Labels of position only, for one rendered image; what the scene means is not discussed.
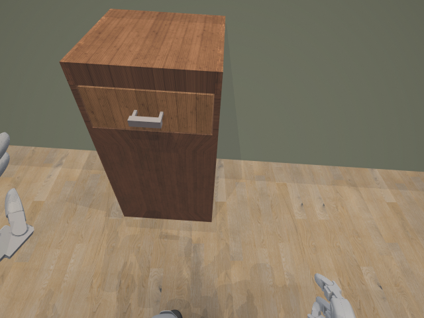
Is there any handle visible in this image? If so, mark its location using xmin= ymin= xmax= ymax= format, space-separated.
xmin=127 ymin=110 xmax=164 ymax=129

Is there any right robot hand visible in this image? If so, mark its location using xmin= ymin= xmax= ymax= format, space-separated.
xmin=307 ymin=273 xmax=356 ymax=318

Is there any left robot hand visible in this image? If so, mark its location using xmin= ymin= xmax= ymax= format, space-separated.
xmin=0 ymin=132 xmax=34 ymax=261

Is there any drawer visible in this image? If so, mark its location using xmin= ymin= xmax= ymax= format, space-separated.
xmin=78 ymin=85 xmax=215 ymax=134

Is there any cabinet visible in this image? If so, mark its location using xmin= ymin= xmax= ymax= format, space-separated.
xmin=59 ymin=9 xmax=225 ymax=222

